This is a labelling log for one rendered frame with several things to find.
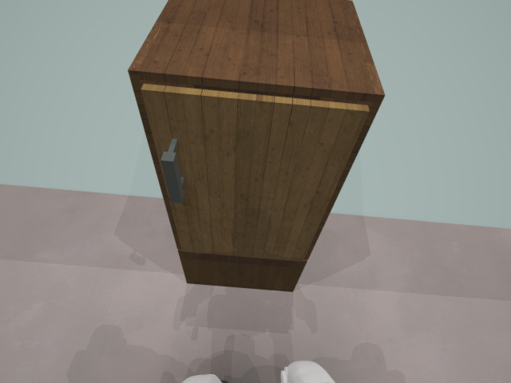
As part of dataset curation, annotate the handle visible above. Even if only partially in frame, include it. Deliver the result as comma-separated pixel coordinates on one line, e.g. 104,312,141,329
160,139,184,203

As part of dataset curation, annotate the robot right thigh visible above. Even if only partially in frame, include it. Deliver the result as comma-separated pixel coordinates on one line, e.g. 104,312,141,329
281,361,335,383

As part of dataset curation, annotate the cupboard door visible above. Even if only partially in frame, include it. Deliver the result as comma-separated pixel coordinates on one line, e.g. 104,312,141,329
141,84,370,262

